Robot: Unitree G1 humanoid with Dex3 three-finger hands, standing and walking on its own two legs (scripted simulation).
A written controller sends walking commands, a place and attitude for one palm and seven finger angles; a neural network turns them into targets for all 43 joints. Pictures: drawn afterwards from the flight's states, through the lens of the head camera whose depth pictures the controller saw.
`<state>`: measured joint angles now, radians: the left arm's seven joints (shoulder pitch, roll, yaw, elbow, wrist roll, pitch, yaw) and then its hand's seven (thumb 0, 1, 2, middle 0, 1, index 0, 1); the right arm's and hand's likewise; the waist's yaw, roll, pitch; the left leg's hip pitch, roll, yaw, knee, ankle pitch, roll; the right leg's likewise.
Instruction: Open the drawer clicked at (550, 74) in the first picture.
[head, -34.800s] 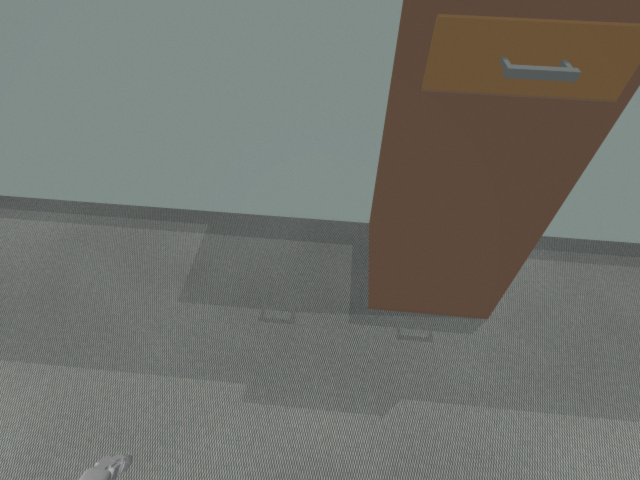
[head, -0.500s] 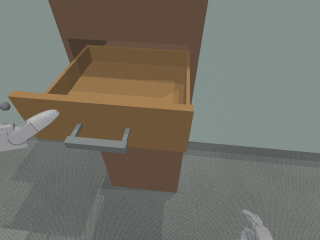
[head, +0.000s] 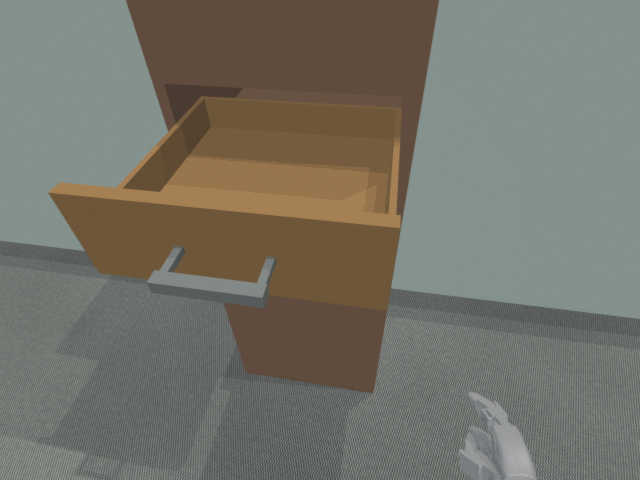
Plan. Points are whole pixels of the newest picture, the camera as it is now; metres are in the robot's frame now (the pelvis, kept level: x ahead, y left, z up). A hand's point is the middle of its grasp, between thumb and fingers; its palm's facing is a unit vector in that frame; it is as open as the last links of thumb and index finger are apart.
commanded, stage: draw the hand back to the body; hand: left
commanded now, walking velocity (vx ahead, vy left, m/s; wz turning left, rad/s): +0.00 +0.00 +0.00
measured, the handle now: (215, 274) +0.28 +0.17 +0.15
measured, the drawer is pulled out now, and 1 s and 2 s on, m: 0.29 0.29 0.29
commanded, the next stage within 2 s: step back with the hand held close in 0.02 s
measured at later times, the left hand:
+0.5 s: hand out of the picture +0.16 +0.24 +0.33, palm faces +0.61 -0.66 -0.43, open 7.4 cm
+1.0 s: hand out of the picture +0.05 +0.29 +0.33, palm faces +0.67 -0.71 -0.22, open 7.4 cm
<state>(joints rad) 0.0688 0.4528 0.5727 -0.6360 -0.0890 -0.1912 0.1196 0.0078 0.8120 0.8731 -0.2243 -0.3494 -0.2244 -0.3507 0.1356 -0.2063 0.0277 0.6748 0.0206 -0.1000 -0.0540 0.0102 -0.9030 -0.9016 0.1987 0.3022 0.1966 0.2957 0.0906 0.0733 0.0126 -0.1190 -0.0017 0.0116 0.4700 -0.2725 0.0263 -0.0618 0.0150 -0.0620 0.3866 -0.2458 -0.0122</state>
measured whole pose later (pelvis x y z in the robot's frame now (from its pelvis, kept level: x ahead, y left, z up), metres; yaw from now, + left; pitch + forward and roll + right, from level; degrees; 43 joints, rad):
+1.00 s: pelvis -0.16 +0.03 -0.02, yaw -1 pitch +2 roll -4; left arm 0.00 0.54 0.69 -0.66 -0.07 -0.23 0.15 0.01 0.89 0.91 -0.21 -0.30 -0.21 -0.30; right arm 0.20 -0.17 0.03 0.63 0.00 -0.14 -0.04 0.01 -0.90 -0.90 0.20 0.30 0.20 0.30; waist 0.02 0.03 0.00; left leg -0.50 0.01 0.03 0.48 -0.01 0.07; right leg -0.22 0.03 -0.02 0.66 -0.47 -0.04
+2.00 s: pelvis -0.36 +0.07 -0.02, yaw +0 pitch +0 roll +1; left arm 0.42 0.52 0.55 -0.89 -0.06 -0.19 0.09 0.02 0.90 0.90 -0.21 -0.30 -0.21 -0.30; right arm 0.25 -0.16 0.05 0.58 0.02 -0.09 -0.04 0.01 -0.90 -0.90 0.20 0.30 0.20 0.30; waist -0.06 -0.02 0.03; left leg -0.34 0.10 0.06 0.73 -0.40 -0.02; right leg -0.38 0.01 -0.11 0.69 -0.31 -0.07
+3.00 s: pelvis -0.35 +0.06 -0.01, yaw +4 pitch -1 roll +0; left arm 0.38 0.18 0.03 1.14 0.01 0.05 0.01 0.01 0.96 0.90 -0.21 -0.30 -0.21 -0.30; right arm 0.39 -0.17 0.00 1.04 -0.02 0.05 -0.04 0.01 -0.91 -0.90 0.20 0.30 0.19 0.30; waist 0.03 -0.01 0.08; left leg -0.24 -0.01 0.02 0.53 -0.27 0.03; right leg -0.32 0.02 -0.04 0.51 -0.23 -0.02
